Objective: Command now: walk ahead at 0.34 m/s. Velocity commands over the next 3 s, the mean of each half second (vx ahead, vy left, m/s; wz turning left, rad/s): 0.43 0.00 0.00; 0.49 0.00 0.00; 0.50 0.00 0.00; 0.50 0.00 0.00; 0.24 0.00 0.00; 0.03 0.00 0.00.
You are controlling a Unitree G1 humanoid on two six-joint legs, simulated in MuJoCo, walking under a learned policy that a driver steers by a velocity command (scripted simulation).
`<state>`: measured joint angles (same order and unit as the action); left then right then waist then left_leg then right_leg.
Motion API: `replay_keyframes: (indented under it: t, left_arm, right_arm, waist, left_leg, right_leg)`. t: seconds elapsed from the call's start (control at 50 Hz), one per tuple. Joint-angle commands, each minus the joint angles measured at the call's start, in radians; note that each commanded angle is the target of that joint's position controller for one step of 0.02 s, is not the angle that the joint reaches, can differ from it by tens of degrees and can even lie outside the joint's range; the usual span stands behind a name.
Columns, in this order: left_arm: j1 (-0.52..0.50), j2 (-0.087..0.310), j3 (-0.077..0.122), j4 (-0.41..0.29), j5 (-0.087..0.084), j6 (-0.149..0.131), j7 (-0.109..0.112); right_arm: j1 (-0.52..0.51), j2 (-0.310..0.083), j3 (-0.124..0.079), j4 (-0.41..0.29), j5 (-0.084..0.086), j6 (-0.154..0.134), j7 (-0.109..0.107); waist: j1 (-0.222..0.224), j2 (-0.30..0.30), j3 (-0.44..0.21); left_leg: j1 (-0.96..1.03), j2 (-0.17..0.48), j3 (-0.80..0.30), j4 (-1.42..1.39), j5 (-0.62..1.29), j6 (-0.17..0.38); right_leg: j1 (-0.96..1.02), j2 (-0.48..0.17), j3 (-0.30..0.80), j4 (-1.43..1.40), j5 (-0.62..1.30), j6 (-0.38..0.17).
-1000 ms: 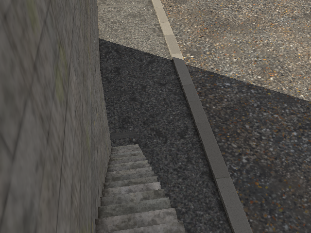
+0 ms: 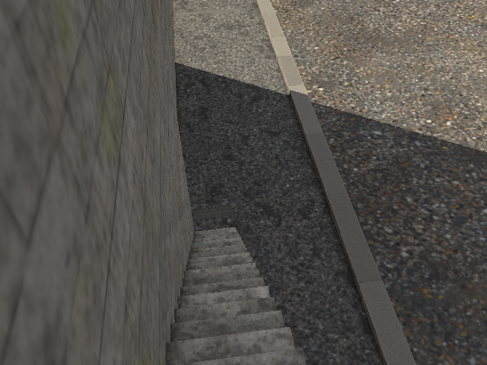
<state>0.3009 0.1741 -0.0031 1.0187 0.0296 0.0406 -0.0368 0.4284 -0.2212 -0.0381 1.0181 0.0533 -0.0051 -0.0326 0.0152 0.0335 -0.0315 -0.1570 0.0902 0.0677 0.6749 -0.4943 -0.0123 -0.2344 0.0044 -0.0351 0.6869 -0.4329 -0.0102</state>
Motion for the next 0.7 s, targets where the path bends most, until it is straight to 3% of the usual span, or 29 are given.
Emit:
replay_keyframes:
  t: [0.02,0.04,0.06,0.08,0.12,0.16,0.18,0.2,0.22,0.24,0.28,0.3,0.32,0.36,0.42,0.44,0.46,0.48,0.5,0.52,0.54,0.56,0.58,0.6,0.62,0.64,0.66,0.68,0.7]
  left_arm:
    - [0.020,0.115,0.024,-0.032,0.005,0.006,0.012]
    - [0.011,0.109,0.023,-0.037,0.004,0.006,0.013]
    - [-0.022,0.179,0.053,-0.075,-0.020,-0.071,0.024]
    - [-0.087,0.122,0.041,-0.093,-0.019,-0.129,0.025]
    - [-0.205,0.059,0.020,-0.135,-0.018,-0.199,0.029]
    - [-0.009,0.066,0.030,-0.097,-0.021,-0.241,0.064]
    - [0.255,0.109,0.019,-0.001,0.029,-0.166,0.029]
    - [0.384,0.196,0.052,0.035,0.025,-0.134,0.016]
    - [0.687,0.302,0.080,0.063,0.039,-0.213,0.061]
    - [0.743,0.221,0.057,0.138,0.062,-0.238,0.058]
    - [0.471,0.108,0.008,0.142,0.077,-0.217,0.032]
    - [0.203,0.176,0.045,0.023,0.018,-0.158,0.024]
    - [0.034,0.140,0.034,-0.014,0.005,-0.168,0.014]
    - [-0.021,0.119,0.021,0.004,-0.056,-0.187,0.020]
    - [0.035,0.123,0.022,0.058,-0.069,-0.181,0.035]
    - [0.083,0.119,0.023,0.075,-0.052,-0.174,0.040]
    - [0.084,0.027,-0.074,-0.003,0.160,-0.221,0.043]
    - [0.113,0.072,-0.045,0.032,0.122,-0.229,0.049]
    - [0.277,0.212,0.043,0.087,0.027,-0.175,0.039]
    - [0.225,0.205,0.051,0.090,0.044,-0.117,0.028]
    - [0.146,0.182,-0.005,-0.014,0.101,-0.168,0.008]
    - [0.086,0.275,0.046,0.020,0.081,-0.189,-0.032]
    - [0.065,0.272,0.061,-0.024,0.050,-0.196,-0.049]
    - [0.072,0.043,0.027,-0.097,0.027,-0.150,0.023]
    - [0.161,0.155,0.021,-0.141,0.036,-0.207,-0.041]
    - [0.061,0.121,0.007,-0.190,0.004,-0.231,-0.032]
    - [-0.108,0.124,0.036,-0.118,0.081,-0.140,0.046]
    - [-0.136,0.101,0.012,-0.156,0.036,-0.098,0.067]
    - [-0.018,0.038,0.005,-0.056,0.030,-0.052,0.069]
  right_arm:
    - [0.094,-0.075,-0.009,-0.005,0.004,-0.015,-0.016]
    - [0.104,-0.084,-0.009,0.002,0.005,-0.016,-0.017]
    - [0.160,-0.079,-0.009,-0.042,-0.196,-0.052,0.062]
    - [0.219,-0.142,-0.046,-0.019,-0.211,-0.069,0.080]
    - [0.174,-0.147,-0.058,-0.073,-0.180,-0.067,0.087]
    - [0.115,-0.115,-0.050,-0.085,-0.192,-0.083,0.073]
    - [-0.040,-0.207,-0.082,-0.050,0.058,-0.069,0.022]
    - [-0.094,-0.149,-0.070,-0.084,0.063,-0.079,0.011]
    - [-0.280,-0.027,-0.013,-0.249,-0.179,-0.103,0.081]
    - [-0.324,0.043,-0.010,-0.268,-0.200,-0.126,0.105]
    - [-0.155,0.042,-0.001,-0.218,-0.158,-0.119,0.128]
    - [-0.112,-0.083,-0.058,-0.125,0.011,-0.083,0.002]
    - [-0.099,-0.086,-0.063,-0.111,-0.001,-0.060,-0.026]
    - [-0.019,0.019,-0.038,-0.090,-0.007,-0.021,0.009]
    - [-0.019,0.004,-0.040,-0.038,-0.026,-0.005,0.021]
    - [-0.058,-0.019,-0.037,-0.036,-0.045,-0.011,0.009]
    - [-0.008,-0.065,-0.006,-0.096,-0.344,-0.022,0.129]
    - [0.025,-0.068,-0.030,-0.082,-0.329,-0.029,0.165]
    - [-0.101,-0.134,-0.067,-0.034,-0.040,-0.048,0.032]
    - [-0.054,-0.121,-0.060,-0.027,0.006,-0.050,-0.006]
    - [0.328,-0.143,-0.037,0.058,-0.252,-0.069,0.110]
    - [0.701,-0.145,-0.081,0.174,-0.243,-0.078,0.140]
    - [0.672,-0.124,-0.056,0.205,-0.256,-0.087,0.138]
    - [0.370,-0.169,-0.049,0.125,0.007,-0.088,0.061]
    - [0.388,-0.253,-0.057,0.101,-0.206,-0.123,0.146]
    - [0.184,-0.062,-0.010,0.054,-0.190,-0.150,0.149]
    - [0.227,-0.169,-0.042,0.093,0.020,-0.105,0.028]
    - [0.035,-0.032,0.021,0.031,0.016,-0.087,-0.030]
    - [0.076,-0.065,0.023,0.025,0.002,-0.080,-0.047]
  waist:
    - [-0.022,-0.094,0.109]
    - [-0.027,-0.070,0.111]
    - [-0.054,0.072,0.280]
    - [-0.105,0.158,0.246]
    - [-0.140,0.075,0.235]
    - [-0.038,-0.003,0.086]
    - [0.109,0.032,0.044]
    - [0.166,-0.228,0.057]
    - [0.330,-0.453,-0.005]
    - [0.283,-0.132,0.153]
    - [0.092,-0.012,0.216]
    - [-0.037,0.025,0.171]
    - [-0.091,0.019,0.120]
    - [-0.175,-0.045,0.057]
    - [-0.136,-0.085,0.119]
    - [-0.094,-0.083,0.146]
    - [-0.147,-0.160,0.324]
    - [-0.145,-0.073,0.229]
    - [0.004,-0.055,0.085]
    - [-0.014,-0.065,0.033]
    - [-0.203,0.081,0.169]
    - [-0.383,0.198,0.125]
    - [-0.347,0.284,0.162]
    - [-0.090,0.123,0.121]
    - [-0.082,0.102,-0.036]
    - [-0.063,-0.042,0.040]
    - [-0.043,-0.095,0.093]
    - [0.060,-0.264,0.202]
    - [0.043,-0.102,0.142]
  left_leg:
    - [-0.113,-0.034,0.050,-0.035,0.172,0.059]
    - [-0.106,-0.028,0.038,-0.033,0.212,0.062]
    - [-0.112,-0.005,-0.129,-0.207,0.051,0.168]
    - [-0.050,0.113,-0.290,-0.296,-0.051,0.283]
    - [-0.047,0.229,-0.397,-0.355,-0.091,0.380]
    - [-0.156,0.199,-0.314,-0.107,0.114,0.321]
    - [-0.263,0.010,-0.049,0.280,0.208,0.142]
    - [-0.642,-0.087,0.040,0.584,0.006,0.072]
    - [-0.968,-0.276,-0.183,0.854,-0.198,0.093]
    - [-1.249,-0.303,-0.403,0.834,-0.066,0.147]
    - [-1.257,-0.144,-0.415,0.772,0.234,0.198]
    - [-0.832,-0.124,-0.334,0.488,0.338,0.089]
    - [-0.567,-0.120,-0.255,0.314,0.607,0.023]
    - [0.054,-0.148,-0.096,0.161,1.182,-0.002]
    - [0.046,-0.149,-0.073,0.149,1.181,0.018]
    - [-0.017,-0.142,-0.058,0.088,1.138,0.029]
    - [-0.214,-0.023,-0.210,0.357,0.857,0.099]
    - [-0.441,-0.061,-0.222,0.348,0.652,0.124]
    - [-0.506,-0.102,-0.137,-0.023,0.891,0.063]
    - [-0.262,-0.046,-0.170,-0.103,0.858,0.045]
    - [0.128,-0.145,-0.090,0.027,0.392,0.083]
    - [0.402,-0.152,-0.091,0.042,0.469,0.178]
    - [0.345,-0.144,-0.182,-0.144,0.398,0.224]
    - [0.346,0.116,-0.355,0.105,1.531,0.177]
    - [0.472,0.101,-0.557,0.057,1.067,0.411]
    - [0.365,0.249,-0.726,0.053,0.696,0.423]
    - [0.118,0.320,-0.891,0.015,0.832,0.414]
    - [-0.391,0.192,-0.633,0.024,0.796,0.320]
    - [-0.531,0.149,-0.566,0.089,0.854,0.244]
  right_leg:
    - [-0.005,-0.046,0.069,-0.098,0.356,-0.049]
    - [-0.017,-0.034,0.051,-0.065,0.378,-0.046]
    - [-0.235,0.032,-0.045,0.098,-0.043,-0.054]
    - [-0.391,0.055,-0.116,0.238,-0.140,-0.040]
    - [-0.454,0.004,-0.074,0.117,-0.162,-0.054]
    - [-0.233,-0.034,-0.004,0.206,0.131,-0.023]
    - [0.051,-0.106,0.119,-0.031,0.355,-0.086]
    - [0.361,-0.194,0.325,-0.145,0.591,-0.130]
    - [0.572,-0.209,0.537,-0.126,0.386,-0.250]
    - [0.592,-0.305,0.624,-0.090,0.222,-0.298]
    - [0.311,-0.329,0.451,0.002,0.277,-0.283]
    - [0.026,-0.319,0.327,-0.109,0.471,-0.175]
    - [-0.208,-0.187,0.181,-0.064,0.272,-0.138]
    - [-0.689,-0.096,0.030,-0.060,-0.088,-0.104]
    - [-0.592,-0.089,-0.015,0.108,-0.063,-0.093]
    - [-0.486,-0.075,-0.016,0.202,-0.018,-0.094]
    - [-0.527,-0.218,0.169,0.359,-0.062,-0.151]
    - [-0.257,-0.243,0.234,0.445,0.098,-0.210]
    - [0.141,-0.155,0.106,0.498,0.232,-0.138]
    - [0.048,-0.118,0.081,0.545,0.251,-0.135]
    - [-0.409,-0.066,0.165,0.991,0.260,-0.136]
    - [-0.669,0.033,0.104,1.395,0.047,-0.146]
    - [-0.835,0.134,0.074,1.561,-0.293,-0.162]
    - [-0.882,0.083,0.061,1.288,-0.330,-0.112]
    - [-1.057,0.054,0.092,1.502,-0.347,-0.106]
    - [-1.307,-0.100,0.282,1.061,-0.064,-0.072]
    - [-0.968,-0.087,0.232,0.882,-0.087,0.010]
    - [-0.621,-0.095,0.173,0.497,0.237,0.093]
    - [-0.342,-0.019,0.054,0.627,0.392,0.094]
